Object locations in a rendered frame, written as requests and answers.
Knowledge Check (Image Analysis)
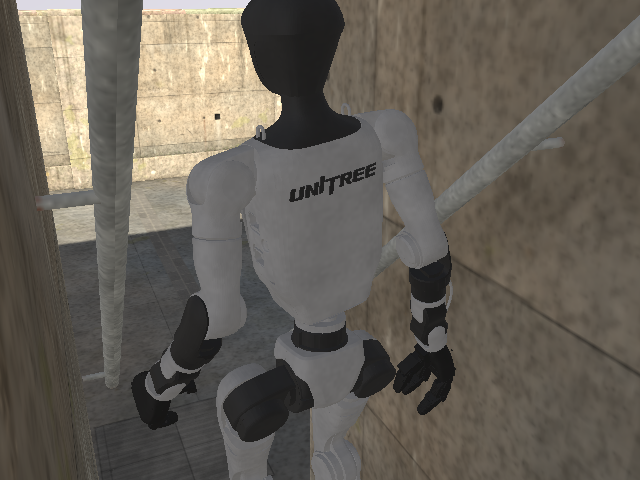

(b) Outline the robot right forearm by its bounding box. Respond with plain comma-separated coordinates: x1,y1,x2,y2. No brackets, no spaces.
409,232,452,353

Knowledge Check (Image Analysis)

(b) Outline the robot left upper arm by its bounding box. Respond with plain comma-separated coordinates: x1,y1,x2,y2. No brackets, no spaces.
186,145,257,340

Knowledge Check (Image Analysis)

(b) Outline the robot left forearm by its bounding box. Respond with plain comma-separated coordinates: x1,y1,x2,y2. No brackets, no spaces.
145,295,222,401

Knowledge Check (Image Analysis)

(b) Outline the robot thigh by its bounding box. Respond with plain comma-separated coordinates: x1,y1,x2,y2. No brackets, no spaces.
216,363,296,480
311,329,396,480

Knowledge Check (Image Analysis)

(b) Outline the robot left thigh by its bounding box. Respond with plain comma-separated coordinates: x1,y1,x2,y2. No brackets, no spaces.
216,363,296,480

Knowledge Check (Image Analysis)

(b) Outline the right robot hand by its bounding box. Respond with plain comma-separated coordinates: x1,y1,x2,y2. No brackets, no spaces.
393,343,456,415

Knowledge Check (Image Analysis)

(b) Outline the robot right thigh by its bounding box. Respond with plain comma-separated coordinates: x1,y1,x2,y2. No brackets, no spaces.
311,329,396,480

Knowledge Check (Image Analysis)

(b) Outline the left robot hand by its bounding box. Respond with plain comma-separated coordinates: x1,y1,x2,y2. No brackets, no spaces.
131,370,197,430

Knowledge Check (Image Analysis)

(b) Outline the robot right upper arm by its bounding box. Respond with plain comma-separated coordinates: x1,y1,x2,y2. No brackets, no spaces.
353,109,448,269

